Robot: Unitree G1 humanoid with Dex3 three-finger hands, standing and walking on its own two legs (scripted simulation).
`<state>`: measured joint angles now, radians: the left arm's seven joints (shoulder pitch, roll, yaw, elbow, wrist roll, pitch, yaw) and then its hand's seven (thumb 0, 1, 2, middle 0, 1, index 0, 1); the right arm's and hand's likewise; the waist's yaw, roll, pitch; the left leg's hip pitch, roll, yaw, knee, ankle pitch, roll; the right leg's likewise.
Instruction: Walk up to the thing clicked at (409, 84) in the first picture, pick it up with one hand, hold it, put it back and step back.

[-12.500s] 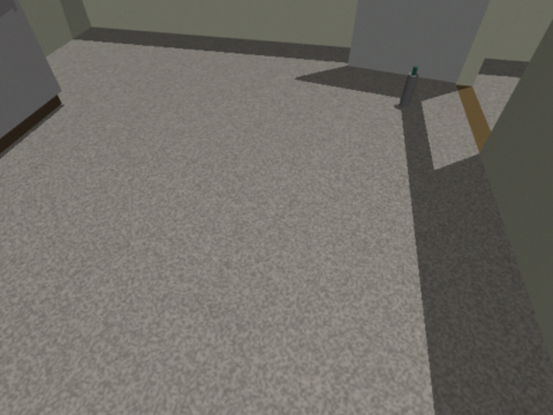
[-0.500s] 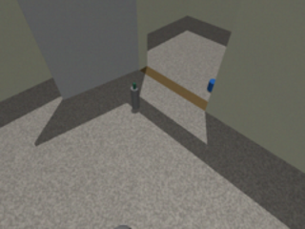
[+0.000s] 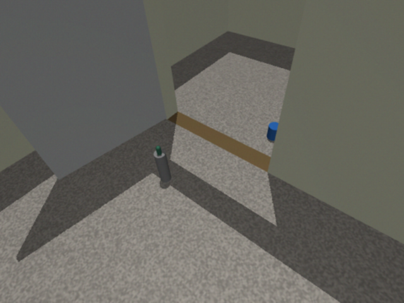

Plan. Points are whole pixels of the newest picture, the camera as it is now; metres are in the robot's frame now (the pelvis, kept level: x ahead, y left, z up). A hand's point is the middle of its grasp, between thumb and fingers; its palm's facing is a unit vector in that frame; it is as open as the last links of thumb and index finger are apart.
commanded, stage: walk up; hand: left
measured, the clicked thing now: (162, 163) +0.97 +0.28 -0.61
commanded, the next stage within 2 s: none
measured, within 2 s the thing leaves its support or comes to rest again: neither
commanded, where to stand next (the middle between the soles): +0.61 +0.06 m, yaw -1 degrees
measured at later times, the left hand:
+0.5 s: hand (69, 273) +0.24 +0.33 -0.14, palm faces -0.04 -0.94 -0.34, open 7.4 cm
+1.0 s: hand (100, 187) +0.46 +0.31 -0.10, palm faces -0.05 -0.91 -0.40, open 7.4 cm
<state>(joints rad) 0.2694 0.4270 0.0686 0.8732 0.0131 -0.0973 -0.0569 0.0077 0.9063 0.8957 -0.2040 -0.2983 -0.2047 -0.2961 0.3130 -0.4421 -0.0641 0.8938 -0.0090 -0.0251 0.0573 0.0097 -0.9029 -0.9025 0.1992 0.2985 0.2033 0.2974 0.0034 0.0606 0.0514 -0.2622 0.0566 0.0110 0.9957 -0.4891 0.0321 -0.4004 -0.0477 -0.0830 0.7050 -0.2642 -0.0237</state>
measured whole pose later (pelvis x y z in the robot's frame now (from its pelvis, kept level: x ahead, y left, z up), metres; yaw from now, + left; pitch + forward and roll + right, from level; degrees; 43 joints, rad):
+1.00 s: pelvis +0.38 +0.04 +0.02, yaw -1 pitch -2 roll -1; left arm 0.28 0.39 0.03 0.84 0.00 -0.09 -0.04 0.01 0.90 0.90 -0.21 -0.30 -0.21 -0.30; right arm 0.30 -0.42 -0.05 0.87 -0.01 -0.03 0.07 0.01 -0.91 -0.90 0.20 0.30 0.20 0.30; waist 0.01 0.07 0.08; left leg -0.46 0.07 0.01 0.89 -0.38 0.01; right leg -0.25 -0.04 -0.08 0.53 -0.24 -0.02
